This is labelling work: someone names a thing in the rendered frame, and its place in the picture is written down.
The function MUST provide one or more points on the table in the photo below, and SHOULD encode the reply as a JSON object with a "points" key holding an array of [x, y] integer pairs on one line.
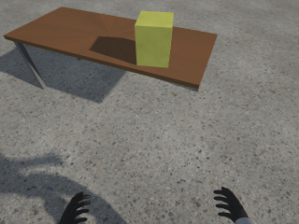
{"points": [[110, 40]]}

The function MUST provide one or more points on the right robot hand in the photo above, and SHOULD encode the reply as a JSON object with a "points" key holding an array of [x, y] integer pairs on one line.
{"points": [[234, 206]]}

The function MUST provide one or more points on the carton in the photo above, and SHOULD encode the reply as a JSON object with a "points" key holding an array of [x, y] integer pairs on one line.
{"points": [[153, 35]]}

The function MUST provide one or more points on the left robot hand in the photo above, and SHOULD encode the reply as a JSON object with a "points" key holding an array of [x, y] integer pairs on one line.
{"points": [[71, 211]]}

